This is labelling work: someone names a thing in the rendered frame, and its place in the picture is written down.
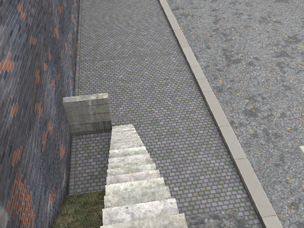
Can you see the stairs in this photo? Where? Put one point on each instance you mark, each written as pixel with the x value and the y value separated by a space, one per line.
pixel 135 192

